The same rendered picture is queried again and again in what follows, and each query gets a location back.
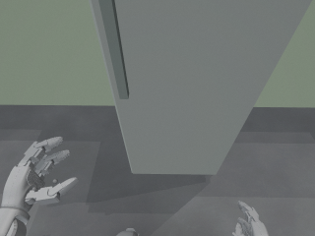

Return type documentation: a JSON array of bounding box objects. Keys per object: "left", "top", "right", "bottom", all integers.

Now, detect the left robot shin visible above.
[{"left": 126, "top": 228, "right": 136, "bottom": 232}]

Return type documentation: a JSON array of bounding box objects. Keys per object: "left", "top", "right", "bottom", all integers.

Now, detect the handle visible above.
[{"left": 98, "top": 0, "right": 129, "bottom": 99}]

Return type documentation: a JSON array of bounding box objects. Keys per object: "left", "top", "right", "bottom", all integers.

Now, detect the robot right hand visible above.
[{"left": 232, "top": 201, "right": 269, "bottom": 236}]

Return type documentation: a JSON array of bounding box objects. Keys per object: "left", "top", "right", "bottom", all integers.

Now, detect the fridge door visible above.
[{"left": 91, "top": 0, "right": 312, "bottom": 175}]

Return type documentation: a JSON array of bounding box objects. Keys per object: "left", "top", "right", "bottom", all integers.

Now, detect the robot left hand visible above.
[{"left": 1, "top": 137, "right": 79, "bottom": 212}]

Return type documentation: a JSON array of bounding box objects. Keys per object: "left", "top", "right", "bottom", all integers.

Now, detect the robot left forearm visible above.
[{"left": 0, "top": 206, "right": 30, "bottom": 236}]

